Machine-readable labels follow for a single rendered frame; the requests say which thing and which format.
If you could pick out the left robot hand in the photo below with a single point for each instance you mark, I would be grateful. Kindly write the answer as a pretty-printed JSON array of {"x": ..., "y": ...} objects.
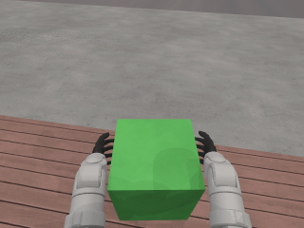
[{"x": 101, "y": 148}]

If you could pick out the right robot forearm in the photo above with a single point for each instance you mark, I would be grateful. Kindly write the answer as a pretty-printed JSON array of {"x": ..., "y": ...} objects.
[{"x": 226, "y": 203}]

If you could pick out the left robot forearm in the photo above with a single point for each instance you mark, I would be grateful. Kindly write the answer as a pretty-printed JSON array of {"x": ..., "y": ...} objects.
[{"x": 88, "y": 194}]

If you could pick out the carton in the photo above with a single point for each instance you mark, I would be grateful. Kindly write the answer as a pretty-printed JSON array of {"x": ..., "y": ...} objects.
[{"x": 155, "y": 171}]

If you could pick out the right robot hand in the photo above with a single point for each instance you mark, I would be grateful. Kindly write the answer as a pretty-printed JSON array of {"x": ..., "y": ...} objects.
[{"x": 207, "y": 147}]

